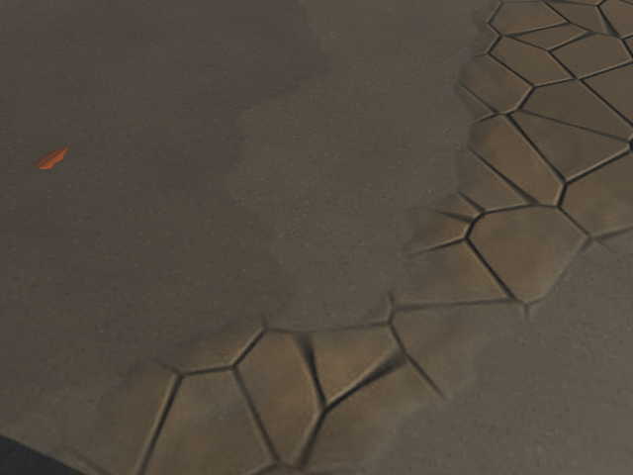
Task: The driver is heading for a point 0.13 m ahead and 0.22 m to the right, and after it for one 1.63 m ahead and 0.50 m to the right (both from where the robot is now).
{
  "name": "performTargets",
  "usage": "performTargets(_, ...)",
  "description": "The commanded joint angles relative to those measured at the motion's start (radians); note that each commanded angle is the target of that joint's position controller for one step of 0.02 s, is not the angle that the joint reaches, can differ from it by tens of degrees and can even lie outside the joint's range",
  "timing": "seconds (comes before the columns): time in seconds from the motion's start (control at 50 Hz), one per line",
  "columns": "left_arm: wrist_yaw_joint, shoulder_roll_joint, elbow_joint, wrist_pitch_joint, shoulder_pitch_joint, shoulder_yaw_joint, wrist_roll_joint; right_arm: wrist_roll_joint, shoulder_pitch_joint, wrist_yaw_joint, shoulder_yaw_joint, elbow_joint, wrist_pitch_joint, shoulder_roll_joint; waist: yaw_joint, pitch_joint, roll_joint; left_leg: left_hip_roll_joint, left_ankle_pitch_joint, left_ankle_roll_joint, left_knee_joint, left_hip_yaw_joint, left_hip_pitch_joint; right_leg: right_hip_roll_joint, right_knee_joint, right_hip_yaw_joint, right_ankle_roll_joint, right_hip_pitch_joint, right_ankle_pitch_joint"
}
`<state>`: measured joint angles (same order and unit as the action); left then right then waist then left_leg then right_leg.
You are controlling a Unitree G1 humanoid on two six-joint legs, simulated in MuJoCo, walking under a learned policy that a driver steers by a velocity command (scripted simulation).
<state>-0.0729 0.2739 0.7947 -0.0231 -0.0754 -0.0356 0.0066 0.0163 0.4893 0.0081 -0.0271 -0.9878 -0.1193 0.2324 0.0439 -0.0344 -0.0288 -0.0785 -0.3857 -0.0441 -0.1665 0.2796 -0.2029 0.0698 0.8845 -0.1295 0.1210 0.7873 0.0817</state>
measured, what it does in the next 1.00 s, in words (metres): walks ahead, turning right: right foot, then left foot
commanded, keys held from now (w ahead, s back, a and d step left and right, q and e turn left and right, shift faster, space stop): w+e+shift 0.02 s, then e+shift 0.52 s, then shift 0.46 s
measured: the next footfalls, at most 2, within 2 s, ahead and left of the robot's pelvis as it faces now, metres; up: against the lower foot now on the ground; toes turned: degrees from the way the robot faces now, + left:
right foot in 0.10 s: +0.30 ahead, -0.03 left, +0.00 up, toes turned -10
left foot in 0.48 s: +0.57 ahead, +0.04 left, +0.00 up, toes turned -41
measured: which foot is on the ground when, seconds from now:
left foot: down 0.00-0.10, up 0.12-0.46, down 0.48-0.82, up 0.84-1.00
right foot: up 0.00-0.08, down 0.10-0.48, up 0.50-0.80, down 0.82-1.00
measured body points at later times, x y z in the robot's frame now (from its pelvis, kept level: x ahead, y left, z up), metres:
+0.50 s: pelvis +0.34 +0.02 -0.01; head +0.36 +0.00 +0.44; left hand +0.61 +0.23 -0.09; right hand +0.43 -0.31 -0.07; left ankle +0.54 +0.06 -0.73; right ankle +0.26 -0.02 -0.72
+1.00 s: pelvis +0.37 +0.02 +0.01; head +0.36 -0.01 +0.46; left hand +0.65 +0.09 -0.07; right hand +0.26 -0.27 -0.10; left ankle +0.49 +0.12 -0.68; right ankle +0.31 -0.06 -0.72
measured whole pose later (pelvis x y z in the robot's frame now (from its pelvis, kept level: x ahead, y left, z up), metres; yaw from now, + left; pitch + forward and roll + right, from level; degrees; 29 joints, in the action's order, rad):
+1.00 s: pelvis +0.37 +0.02 +0.01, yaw -44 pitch +2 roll +1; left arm 0.00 0.22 0.67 0.01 -0.19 -0.02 0.02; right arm 0.01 0.21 0.03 -0.08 -0.74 0.02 0.30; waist 0.01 0.01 0.03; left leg 0.03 -0.37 0.07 -0.88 -0.02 0.48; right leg -0.03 0.52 0.05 0.04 0.29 -0.25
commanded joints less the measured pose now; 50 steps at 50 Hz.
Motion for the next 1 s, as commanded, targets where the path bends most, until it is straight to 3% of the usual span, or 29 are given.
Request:
performTargets(0.02,-0.008,0.036,-0.069,-0.007,0.034,0.012,0.002,-0.004,-0.069,0.036,-0.019,0.074,-0.01,0.161,-0.092,-0.061,0.09,0.255,1.329,0.079,-0.068,0.032,0.159,-0.105,-0.151,-0.108,0.044,-0.257,0.035)
performTargets(0.04,-0.004,0.061,-0.046,-0.004,-0.046,0.006,0.008,-0.003,-0.086,0.052,-0.028,0.086,0.001,0.191,-0.137,-0.024,0.106,0.271,1.484,0.084,-0.19,0.03,0.133,-0.146,-0.176,-0.122,0.052,-0.34,0.003)
performTargets(0.08,0.014,0.137,0.062,-0.005,-0.425,-0.032,0.022,0.002,-0.177,0.061,-0.046,0.126,0.028,0.239,-0.303,0.138,0.112,0.303,1.531,0.079,-0.678,-0.018,0.25,-0.196,-0.207,-0.06,0.101,-0.726,-0.056)
performTargets(0.1,0.041,0.167,0.104,-0.01,-0.552,-0.058,0.01,-0.007,-0.231,0.043,-0.056,0.134,0.039,0.237,-0.362,0.163,0.015,0.21,0.969,0.087,-1.108,-0.019,0.393,-0.131,-0.332,0.063,0.165,-0.882,0.019)
performTargets(0.12,0.064,0.244,0.108,-0.006,-0.476,-0.079,-0.006,0.011,-0.23,0.017,-0.026,0.182,0.027,0.102,-0.227,0.092,-0.225,0.011,-0.164,0.098,-1.487,-0.076,0.781,0.002,-0.209,0.25,0.202,-1.031,0.559)
performTargets(0.14,0.06,0.336,0.068,-0.003,-0.421,-0.099,0.019,-0.011,-0.135,0.022,-0.013,0.261,0.016,0.086,-0.144,0.315,-0.147,0.01,-0.178,0.117,-1.662,-0.281,0.982,0.174,-0.302,0.617,0.402,-1.216,0.68)
performTargets(0.16,0.043,0.233,-0.044,-0.03,-0.322,-0.079,0.013,-0.038,-0.212,0.005,-0.007,0.327,-0.037,0.128,-0.153,0.397,-0.092,-0.008,-0.196,0.089,-1.62,-0.475,1.016,0.228,-0.498,0.879,0.425,-1.209,0.199)
performTargets(0.18,0.036,0.185,-0.063,-0.048,-0.219,-0.072,-0.009,-0.049,-0.268,0.003,-0.02,0.338,-0.05,0.146,-0.083,0.203,0.091,0.029,-0.143,0.059,-1.485,-0.465,1.067,0.193,-0.595,0.854,0.368,-1.016,-0.024)
performTargets(0.22,0.038,0.156,-0.12,-0.063,-0.061,-0.059,-0.024,-0.027,-0.222,0.012,-0.04,0.304,-0.019,0.181,0.041,0.032,0.221,0.104,-0.066,0.088,-1.312,-0.443,0.913,0.143,-0.636,0.716,0.293,-0.615,0.1)
performTargets(0.26,0.053,0.152,-0.149,-0.059,-0.026,-0.057,-0.024,-0.002,-0.25,0.029,-0.053,0.326,0.017,0.192,0.057,-0.013,0.196,0.128,-0.029,0.127,-1.027,-0.4,0.729,0.007,-0.627,0.521,0.227,-0.351,0.256)
performTargets(0.3,0.085,0.18,-0.145,-0.035,-0.065,-0.075,-0.029,0.015,-0.357,0.041,-0.033,0.378,0.026,0.104,0.018,0.033,0.134,0.065,0.102,0.151,-0.762,-0.34,0.649,-0.116,-0.525,0.401,0.163,-0.303,0.442)
performTargets(0.36,0.121,0.191,-0.136,0.028,-0.143,-0.093,-0.054,-0.019,-0.423,0.041,-0.023,0.413,0.045,0.072,-0.045,0.187,0.008,-0.036,0.349,0.159,-0.492,-0.331,0.546,-0.169,-0.424,0.404,0.024,-0.394,0.321)
performTargets(0.42,0.128,0.13,-0.171,0.052,-0.13,-0.085,-0.045,-0.03,-0.473,0.027,-0.041,0.434,0.051,0.118,-0.058,0.166,-0.09,-0.034,0.405,0.153,-0.333,-0.397,0.544,-0.158,-0.358,0.525,-0.012,-0.461,0.019)
performTargets(0.46,0.121,0.088,-0.216,0.051,-0.066,-0.074,-0.035,-0.018,-0.385,0.022,-0.06,0.401,0.034,0.15,-0.001,0.168,-0.108,0.036,0.547,0.108,-0.18,-0.428,0.434,-0.171,-0.203,0.548,-0.037,-0.476,-0.125)
performTargets(0.5,0.111,-0.012,-0.237,0.044,-0.215,-0.041,-0.004,0.033,-0.301,0.034,-0.057,0.419,0.047,0.182,-0.063,0.329,0.207,0.431,1.074,-0.131,-0.272,-0.824,0.02,-0.323,0.252,0.346,-0.129,-0.173,-0.87)
performTargets(0.52,0.079,0.105,-0.248,0.036,-0.347,-0.059,-0.031,0.023,-0.325,0.033,-0.071,0.408,0.055,0.219,-0.144,0.433,0.365,0.624,0.802,-0.286,-0.241,-1.074,0.008,-0.194,0.457,0.33,-0.163,-0.096,-0.815)
performTargets(0.54,0.075,0.19,-0.212,0.046,-0.28,-0.082,-0.046,0.013,-0.392,0.043,-0.065,0.447,0.06,0.149,-0.089,0.345,0.243,0.517,0.552,-0.271,-0.22,-0.954,0.09,-0.128,0.528,0.293,-0.192,-0.06,-0.702)
performTargets(0.56,0.082,0.215,-0.214,0.062,-0.185,-0.089,-0.041,0.01,-0.404,0.049,-0.05,0.454,0.075,0.104,-0.051,0.258,0.132,0.411,0.396,-0.204,-0.214,-0.779,0.199,-0.106,0.54,0.262,-0.205,-0.062,-0.603)
performTargets(0.58,0.092,0.194,-0.222,0.079,-0.147,-0.083,-0.034,0.009,-0.426,0.05,-0.044,0.46,0.09,0.112,-0.052,0.207,0.079,0.343,0.347,-0.166,-0.186,-0.698,0.314,-0.093,0.51,0.241,-0.209,-0.103,-0.554)
performTargets(0.62,0.094,0.116,-0.247,0.08,-0.117,-0.053,-0.023,0.014,-0.438,0.051,-0.057,0.438,0.106,0.162,-0.064,0.133,0.079,0.267,0.414,-0.153,-0.145,-0.569,0.476,-0.09,0.365,0.188,-0.195,-0.207,-0.523)
performTargets(0.66,0.094,0.067,-0.246,0.065,-0.129,-0.032,-0.023,0.011,-0.419,0.043,-0.064,0.418,0.115,0.171,-0.064,0.174,0.122,0.256,0.523,-0.176,-0.144,-0.503,0.469,-0.098,0.21,0.15,-0.184,-0.291,-0.559)
performTargets(0.74,0.083,0.094,-0.226,0.061,-0.134,-0.028,-0.014,-0.018,-0.393,0.025,-0.074,0.39,0.124,0.19,-0.046,0.215,0.193,0.304,0.428,-0.203,-0.14,-0.5,0.44,-0.076,-0.073,0.152,-0.148,-0.43,-0.482)
performTargets(0.8,0.068,0.101,-0.192,0.068,-0.189,-0.035,-0.006,-0.038,-0.346,0.022,-0.07,0.355,0.131,0.185,-0.073,0.182,0.189,0.278,0.227,-0.135,-0.175,-0.46,0.543,-0.114,-0.371,0.101,-0.079,-0.615,-0.341)
performTargets(0.82,0.067,0.121,-0.2,0.069,-0.193,-0.038,0.005,-0.037,-0.299,0.02,-0.061,0.333,0.129,0.154,-0.074,0.168,0.134,0.239,0.109,-0.059,-0.238,-0.416,0.637,-0.057,-0.447,0.186,-0.035,-0.704,-0.312)
performTargets(0.84,0.072,0.226,-0.213,0.071,-0.181,-0.058,0.026,-0.006,-0.299,0.01,-0.039,0.365,0.117,0.077,-0.041,0.163,-0.155,0.101,-0.065,0.042,-0.464,-0.249,0.801,0.201,-0.525,0.504,0.074,-0.744,-0.271)
performTargets(0.86,0.073,0.209,-0.223,0.06,-0.159,-0.057,0.053,-0.006,-0.407,0.017,-0.061,0.394,0.107,0.145,-0.105,0.116,-0.192,0.094,-0.169,0.067,-0.607,-0.306,0.808,0.303,-0.618,0.626,0.185,-0.55,-0.29)
performTargets(0.88,0.077,0.171,-0.229,0.04,-0.097,-0.041,0.059,-0.017,-0.408,0.02,-0.075,0.384,0.11,0.176,-0.072,0.077,-0.135,0.109,-0.129,0.073,-0.723,-0.339,0.777,0.256,-0.62,0.569,0.172,-0.502,-0.3)
performTargets(0.94,0.083,0.094,-0.219,0.011,0.004,-0.019,0.017,-0.001,-0.284,0.031,-0.076,0.305,0.133,0.143,-0.014,0.081,-0.103,0.122,0.007,0.116,-0.816,-0.332,0.715,0.13,-0.559,0.393,0.082,-0.492,-0.12)
performTargets(1.0,0.082,0.064,-0.199,0.018,-0.018,-0.013,0.01,-0.015,-0.301,0.024,-0.049,0.308,0.129,0.084,-0.029,0.103,-0.103,0.124,0.013,0.127,-0.665,-0.304,0.624,0.084,-0.496,0.325,0.074,-0.525,0.021)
